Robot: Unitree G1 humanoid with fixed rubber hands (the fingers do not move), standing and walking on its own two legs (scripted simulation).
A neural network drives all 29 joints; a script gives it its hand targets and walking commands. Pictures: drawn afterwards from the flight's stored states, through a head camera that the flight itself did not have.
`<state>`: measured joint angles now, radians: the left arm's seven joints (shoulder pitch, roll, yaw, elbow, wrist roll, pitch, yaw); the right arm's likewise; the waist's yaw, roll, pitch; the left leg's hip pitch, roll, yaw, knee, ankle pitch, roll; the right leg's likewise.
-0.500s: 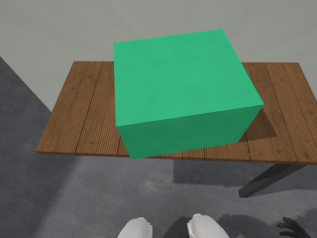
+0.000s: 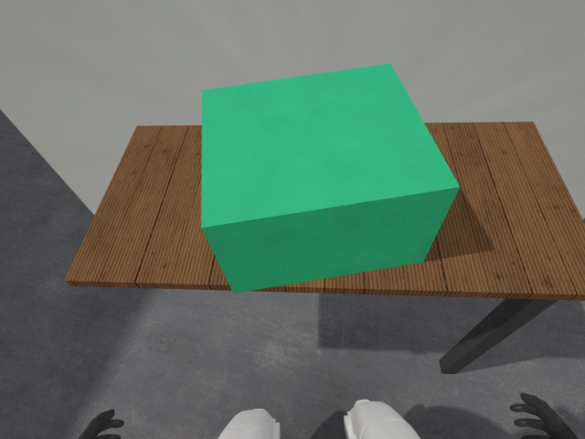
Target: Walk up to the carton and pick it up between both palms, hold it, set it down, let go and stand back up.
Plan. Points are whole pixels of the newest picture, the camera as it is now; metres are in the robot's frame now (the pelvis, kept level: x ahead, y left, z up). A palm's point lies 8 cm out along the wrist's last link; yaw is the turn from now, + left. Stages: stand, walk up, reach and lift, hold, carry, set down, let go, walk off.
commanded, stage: walk up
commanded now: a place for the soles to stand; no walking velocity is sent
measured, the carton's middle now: (313, 176) +0.48 +0.00 +0.04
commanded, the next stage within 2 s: reach and lift in 1.90 s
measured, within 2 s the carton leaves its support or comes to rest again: neither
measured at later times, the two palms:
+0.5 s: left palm out of the picture +0.06 +0.32 -0.08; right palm out of the picture +0.07 -0.32 -0.09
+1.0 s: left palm out of the picture +0.07 +0.32 -0.08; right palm out of the picture +0.07 -0.32 -0.09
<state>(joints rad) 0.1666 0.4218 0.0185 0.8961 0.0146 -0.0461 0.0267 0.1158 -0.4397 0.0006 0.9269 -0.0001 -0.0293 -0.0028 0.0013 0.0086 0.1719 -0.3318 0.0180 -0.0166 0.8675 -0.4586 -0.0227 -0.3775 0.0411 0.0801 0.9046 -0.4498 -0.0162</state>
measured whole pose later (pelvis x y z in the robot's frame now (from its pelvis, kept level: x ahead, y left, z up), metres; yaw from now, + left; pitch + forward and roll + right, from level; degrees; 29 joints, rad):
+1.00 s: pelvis -0.02 +0.01 +0.02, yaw -1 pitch -3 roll +1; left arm 0.17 0.42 0.02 0.90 0.01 -0.04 0.00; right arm 0.12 -0.44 0.00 0.96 0.00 -0.02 0.01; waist 0.00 -0.01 0.15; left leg -0.33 0.02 -0.01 0.75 -0.36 -0.02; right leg -0.37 0.04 0.09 0.77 -0.34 -0.01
